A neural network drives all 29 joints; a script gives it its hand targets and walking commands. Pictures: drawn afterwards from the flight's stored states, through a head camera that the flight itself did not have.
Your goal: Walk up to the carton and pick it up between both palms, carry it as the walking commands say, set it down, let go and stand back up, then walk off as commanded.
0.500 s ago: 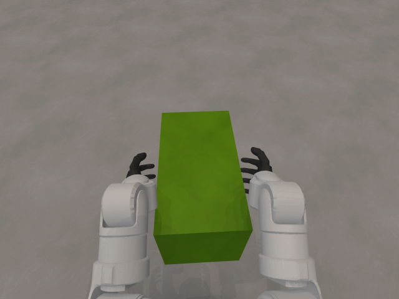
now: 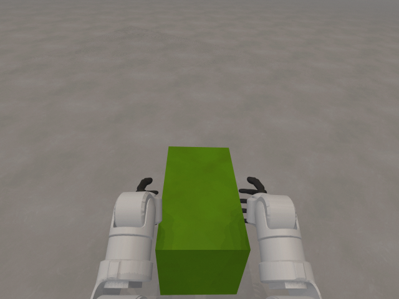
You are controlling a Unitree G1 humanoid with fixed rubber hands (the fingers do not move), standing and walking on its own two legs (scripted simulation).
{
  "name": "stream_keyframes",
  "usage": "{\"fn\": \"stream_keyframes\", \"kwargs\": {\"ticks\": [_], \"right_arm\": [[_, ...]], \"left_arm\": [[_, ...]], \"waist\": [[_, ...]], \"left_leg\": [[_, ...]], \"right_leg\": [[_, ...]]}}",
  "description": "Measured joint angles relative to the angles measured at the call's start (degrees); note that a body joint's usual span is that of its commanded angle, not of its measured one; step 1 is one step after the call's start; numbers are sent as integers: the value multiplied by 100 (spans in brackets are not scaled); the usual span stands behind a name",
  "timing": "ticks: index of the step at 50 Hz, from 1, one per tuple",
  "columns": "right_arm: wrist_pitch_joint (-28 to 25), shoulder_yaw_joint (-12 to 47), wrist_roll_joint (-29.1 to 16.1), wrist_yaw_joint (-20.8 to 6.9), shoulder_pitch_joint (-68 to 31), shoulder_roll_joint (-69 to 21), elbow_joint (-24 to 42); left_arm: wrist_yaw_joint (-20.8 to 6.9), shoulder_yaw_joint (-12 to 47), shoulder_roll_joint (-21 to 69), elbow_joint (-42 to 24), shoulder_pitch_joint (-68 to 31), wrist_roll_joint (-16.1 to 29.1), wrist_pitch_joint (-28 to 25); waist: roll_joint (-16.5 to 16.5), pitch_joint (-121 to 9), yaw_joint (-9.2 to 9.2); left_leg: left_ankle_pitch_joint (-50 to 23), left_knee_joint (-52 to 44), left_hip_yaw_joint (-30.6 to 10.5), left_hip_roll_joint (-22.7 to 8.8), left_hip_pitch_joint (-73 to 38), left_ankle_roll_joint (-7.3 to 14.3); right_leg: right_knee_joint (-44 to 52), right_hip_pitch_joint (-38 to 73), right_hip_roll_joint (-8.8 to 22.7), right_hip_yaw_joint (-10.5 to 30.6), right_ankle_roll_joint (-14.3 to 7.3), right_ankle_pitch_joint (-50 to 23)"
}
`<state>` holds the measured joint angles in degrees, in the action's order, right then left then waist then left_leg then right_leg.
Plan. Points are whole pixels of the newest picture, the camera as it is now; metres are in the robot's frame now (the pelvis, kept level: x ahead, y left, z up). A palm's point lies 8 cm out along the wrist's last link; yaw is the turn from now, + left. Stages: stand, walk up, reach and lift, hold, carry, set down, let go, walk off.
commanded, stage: carry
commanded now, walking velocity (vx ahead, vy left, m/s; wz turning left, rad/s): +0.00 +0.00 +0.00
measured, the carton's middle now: (198, 212) +0.34 +0.01 -0.01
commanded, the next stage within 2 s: none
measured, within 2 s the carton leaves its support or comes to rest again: neither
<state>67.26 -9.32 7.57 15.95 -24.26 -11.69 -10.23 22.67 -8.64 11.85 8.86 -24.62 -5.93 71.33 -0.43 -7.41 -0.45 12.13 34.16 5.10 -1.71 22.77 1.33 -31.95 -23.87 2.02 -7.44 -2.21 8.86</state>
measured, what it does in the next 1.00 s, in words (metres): stands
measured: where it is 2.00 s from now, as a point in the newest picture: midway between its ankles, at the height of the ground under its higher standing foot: outside the picture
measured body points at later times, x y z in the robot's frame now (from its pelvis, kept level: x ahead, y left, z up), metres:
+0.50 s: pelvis -0.01 +0.01 +0.00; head -0.03 +0.01 +0.45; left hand +0.30 +0.14 +0.06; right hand +0.31 -0.11 +0.06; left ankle +0.06 +0.11 -0.73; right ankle +0.09 -0.10 -0.73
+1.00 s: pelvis +0.00 +0.01 +0.00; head -0.03 +0.02 +0.45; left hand +0.30 +0.14 +0.06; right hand +0.30 -0.11 +0.06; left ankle +0.06 +0.11 -0.73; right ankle +0.09 -0.10 -0.73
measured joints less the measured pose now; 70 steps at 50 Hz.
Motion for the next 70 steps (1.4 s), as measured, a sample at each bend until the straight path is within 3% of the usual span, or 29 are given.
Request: {"fn": "stream_keyframes", "kwargs": {"ticks": [7,15,24,33,35,41,44,47,51,55,56,58,60,63,66,68,70], "right_arm": [[-90,14,12,-62,4,-1,204],[-199,38,147,-149,11,1,78],[-232,138,39,-96,134,50,226],[-252,155,40,-431,286,106,448],[-364,133,115,-524,305,113,365],[-289,274,82,-547,452,163,575],[-429,214,158,-616,435,157,353],[-380,318,86,-579,518,186,543],[-393,281,85,-610,526,186,451],[-556,238,183,-659,548,193,190],[-480,330,63,-514,649,220,396],[-133,543,-285,-64,792,264,1004],[143,592,-389,168,751,258,1210],[512,432,-538,347,548,200,1254],[685,172,-545,351,273,107,1121],[698,119,-500,333,131,50,944],[727,157,-446,337,28,7,779]], "left_arm": [[143,4,21,-219,-54,95,-50],[-65,-83,33,-4,-77,-59,-258],[-66,4,15,-71,-30,-31,-343],[-295,16,-28,-163,81,-77,-473],[-499,-5,-37,-69,99,-186,-589],[-518,177,-116,-279,305,-56,-567],[-714,120,-124,-113,325,-144,-685],[-560,253,-161,-303,432,0,-659],[-585,261,-163,-236,437,-36,-645],[-938,135,-166,24,451,-155,-812],[-791,263,-191,-180,542,7,-732],[-245,576,-227,-729,641,386,-407],[55,697,-201,-836,547,441,-183],[148,579,-121,-896,310,351,235],[154,342,-14,-860,44,194,492],[91,212,5,-865,0,73,576],[25,107,-13,-904,37,27,648]], "waist": [[56,204,-74],[69,182,-69],[93,253,-9],[98,253,68],[102,229,63],[109,160,45],[106,88,30],[87,120,18],[95,46,17],[112,-65,10],[115,-41,10],[137,82,33],[142,82,21],[-21,32,26],[-168,20,98],[-258,27,95],[-100,-22,130]], "left_leg": [[-71,-6,15,24,54,55],[-59,28,28,31,117,76],[-1,109,39,-3,148,73],[24,130,67,18,168,99],[29,131,67,14,165,102],[41,135,57,2,175,106],[41,117,55,5,149,105],[45,119,61,3,122,104],[32,89,67,7,120,109],[25,52,71,20,117,104],[21,38,65,24,107,102],[37,34,13,18,96,90],[348,48,-22,12,122,46],[868,229,89,38,174,-45],[788,12,162,1,-9,-13],[302,-249,242,74,-201,94],[-28,-371,188,60,-281,176]], "right_leg": [[49,-23,43,-20,36,-96],[12,-78,76,-36,57,-76],[-20,-88,60,-42,61,-50],[-71,-125,95,-23,89,-15],[-54,-113,92,-26,93,-21],[-13,-96,83,-42,104,-32],[3,-68,86,-47,108,-28],[-3,-44,87,-44,111,-23],[20,-44,93,-45,114,-30],[21,-55,108,-45,118,-16],[23,-44,115,-56,123,-6],[20,1,135,-142,140,108],[41,18,153,-219,108,376],[183,75,325,-341,102,197],[152,174,487,-517,207,64],[-51,206,620,-520,325,479],[-540,112,536,-352,493,1213]]}}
